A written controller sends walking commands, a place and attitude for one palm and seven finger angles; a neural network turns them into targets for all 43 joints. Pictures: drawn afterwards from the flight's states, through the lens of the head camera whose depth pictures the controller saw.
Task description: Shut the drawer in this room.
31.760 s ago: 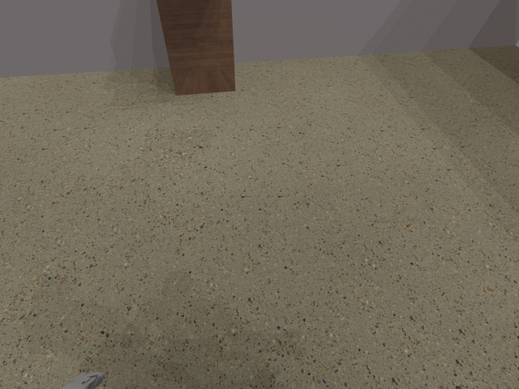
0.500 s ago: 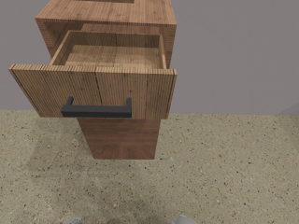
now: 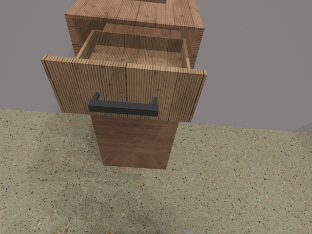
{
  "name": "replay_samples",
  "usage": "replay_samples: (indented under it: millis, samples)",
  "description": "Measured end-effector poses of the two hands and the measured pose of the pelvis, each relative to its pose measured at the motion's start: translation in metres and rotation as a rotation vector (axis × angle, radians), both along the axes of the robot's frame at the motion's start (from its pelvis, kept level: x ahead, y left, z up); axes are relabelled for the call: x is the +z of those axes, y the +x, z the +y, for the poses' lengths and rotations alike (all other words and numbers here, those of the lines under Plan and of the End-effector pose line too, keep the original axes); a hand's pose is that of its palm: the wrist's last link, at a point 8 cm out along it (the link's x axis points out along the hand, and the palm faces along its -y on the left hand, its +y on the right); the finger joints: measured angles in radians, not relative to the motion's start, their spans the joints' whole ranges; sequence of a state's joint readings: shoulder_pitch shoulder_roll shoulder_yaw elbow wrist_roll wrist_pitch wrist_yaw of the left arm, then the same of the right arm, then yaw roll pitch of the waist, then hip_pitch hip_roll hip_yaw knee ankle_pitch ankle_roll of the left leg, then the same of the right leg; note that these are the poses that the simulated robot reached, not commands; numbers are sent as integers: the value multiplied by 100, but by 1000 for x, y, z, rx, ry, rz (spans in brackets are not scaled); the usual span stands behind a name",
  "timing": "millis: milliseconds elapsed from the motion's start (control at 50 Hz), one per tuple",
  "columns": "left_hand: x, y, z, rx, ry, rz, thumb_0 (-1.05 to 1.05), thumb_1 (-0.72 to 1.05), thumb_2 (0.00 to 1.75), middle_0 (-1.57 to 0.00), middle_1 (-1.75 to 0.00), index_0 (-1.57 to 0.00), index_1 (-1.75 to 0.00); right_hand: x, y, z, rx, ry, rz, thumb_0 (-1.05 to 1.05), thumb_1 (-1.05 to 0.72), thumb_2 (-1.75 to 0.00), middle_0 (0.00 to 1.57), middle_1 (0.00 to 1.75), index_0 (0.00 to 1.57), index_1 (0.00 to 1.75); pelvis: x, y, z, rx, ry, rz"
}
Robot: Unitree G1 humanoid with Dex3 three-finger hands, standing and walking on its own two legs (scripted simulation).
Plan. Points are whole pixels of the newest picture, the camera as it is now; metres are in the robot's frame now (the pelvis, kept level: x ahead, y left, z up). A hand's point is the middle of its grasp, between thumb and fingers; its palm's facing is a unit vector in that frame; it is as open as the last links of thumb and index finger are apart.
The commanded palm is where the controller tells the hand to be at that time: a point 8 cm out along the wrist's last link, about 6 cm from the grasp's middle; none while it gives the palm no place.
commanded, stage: come to a stop and stand still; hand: left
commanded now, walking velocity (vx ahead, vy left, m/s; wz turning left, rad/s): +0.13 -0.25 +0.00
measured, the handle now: (125, 102) +0.40 +0.12 +0.13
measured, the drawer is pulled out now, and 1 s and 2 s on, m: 0.24 0.24 0.24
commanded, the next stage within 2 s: look again from close up in 0.92 s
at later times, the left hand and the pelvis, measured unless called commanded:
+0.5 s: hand out of the picture +0.04 +0.14 -0.16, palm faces -0.01 -0.97 -0.22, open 7.2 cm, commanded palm none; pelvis -0.01 -0.04 +0.01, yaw -1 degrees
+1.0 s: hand out of the picture -0.01 +0.10 -0.16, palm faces +0.06 -0.98 -0.18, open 7.3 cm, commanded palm none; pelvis +0.00 -0.07 +0.01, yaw +0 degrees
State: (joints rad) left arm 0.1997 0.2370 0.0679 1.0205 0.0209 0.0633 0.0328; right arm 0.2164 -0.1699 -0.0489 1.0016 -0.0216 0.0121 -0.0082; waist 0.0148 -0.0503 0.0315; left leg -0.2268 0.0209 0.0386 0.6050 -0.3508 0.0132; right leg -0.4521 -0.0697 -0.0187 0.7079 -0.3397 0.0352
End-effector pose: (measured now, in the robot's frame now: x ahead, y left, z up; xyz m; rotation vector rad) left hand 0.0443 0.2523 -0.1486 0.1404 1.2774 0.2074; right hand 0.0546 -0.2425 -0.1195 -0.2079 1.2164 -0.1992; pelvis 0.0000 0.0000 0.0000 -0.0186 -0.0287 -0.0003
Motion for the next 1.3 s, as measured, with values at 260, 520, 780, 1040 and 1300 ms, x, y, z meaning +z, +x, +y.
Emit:
replay_samples:
  millis: [260, 520, 780, 1040, 1300]
  samples:
    - [12, -73, -7, 8, -64, 247, 0, 91, 90, -20, -30, -20, -30, 12, -58, 28, -73, 14, 154, 1, -92, -90, 20, 30, 20, 30, 21, 3, 7, -20, -7, 45]
    - [19, -7, -68, -71, 8, 59, 0, 94, 90, -20, -30, -20, -30, -23, -110, -13, -136, 125, 293, 0, -91, -90, 20, 30, 20, 30, 9, -5, -46, -11, 23, 24]
    - [21, -15, -93, -25, 12, 41, 0, 95, 90, -20, -30, -21, -30, -24, -70, -39, -65, 122, 211, 0, -91, -90, 20, 30, 19, 30, 11, -1, -72, 2, 24, 10]
    - [13, -66, -109, 17, -56, 176, 0, 92, 90, -20, -30, -20, -30, -16, -46, -45, -32, 76, 196, 0, -92, -90, 20, 30, 19, 30, 12, 5, -66, -1, 17, 17]
    - [5, -60, -61, -41, -51, 106, 0, 91, 90, -20, -30, -21, -30, -10, -24, -10, -18, 46, 23, 0, -94, -90, 20, 30, 20, 30, 6, -9, -22, -24, 9, -6]
